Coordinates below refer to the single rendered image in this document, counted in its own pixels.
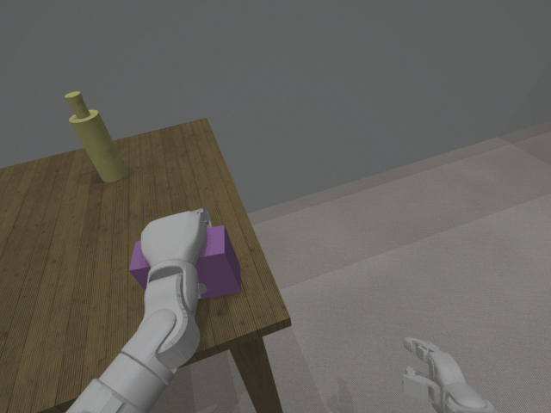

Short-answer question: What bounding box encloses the left robot forearm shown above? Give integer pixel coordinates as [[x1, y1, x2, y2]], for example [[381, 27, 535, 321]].
[[66, 260, 200, 413]]

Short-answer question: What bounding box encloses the robot left hand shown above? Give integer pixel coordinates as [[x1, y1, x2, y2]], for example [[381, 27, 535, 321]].
[[141, 207, 214, 299]]

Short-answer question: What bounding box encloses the table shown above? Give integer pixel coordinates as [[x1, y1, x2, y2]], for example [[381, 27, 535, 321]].
[[0, 118, 292, 413]]

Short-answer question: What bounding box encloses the robot right hand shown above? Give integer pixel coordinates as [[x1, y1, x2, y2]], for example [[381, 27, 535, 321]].
[[403, 337, 468, 413]]

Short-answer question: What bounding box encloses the right robot forearm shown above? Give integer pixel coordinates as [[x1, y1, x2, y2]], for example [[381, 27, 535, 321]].
[[441, 382, 498, 413]]

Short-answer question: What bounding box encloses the sponge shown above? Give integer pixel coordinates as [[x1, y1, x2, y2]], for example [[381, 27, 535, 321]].
[[129, 225, 241, 299]]

